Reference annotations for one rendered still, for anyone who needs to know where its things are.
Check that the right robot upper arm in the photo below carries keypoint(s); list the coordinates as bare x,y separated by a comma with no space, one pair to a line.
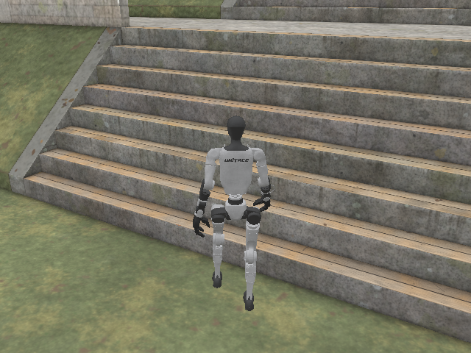
260,157

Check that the right robot forearm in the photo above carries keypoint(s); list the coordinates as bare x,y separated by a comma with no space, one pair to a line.
265,192

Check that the robot right hand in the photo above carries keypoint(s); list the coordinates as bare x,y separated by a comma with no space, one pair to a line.
260,201

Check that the robot left hand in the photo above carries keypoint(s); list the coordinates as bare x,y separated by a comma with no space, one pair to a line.
196,226

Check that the left robot upper arm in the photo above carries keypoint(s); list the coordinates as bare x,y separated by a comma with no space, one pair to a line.
210,167

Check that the left robot forearm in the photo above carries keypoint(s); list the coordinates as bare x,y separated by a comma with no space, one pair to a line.
202,201

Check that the robot left thigh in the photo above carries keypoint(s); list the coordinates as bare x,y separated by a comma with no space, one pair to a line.
218,215

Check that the left robot shin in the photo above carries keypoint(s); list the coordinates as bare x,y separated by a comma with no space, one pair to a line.
217,256

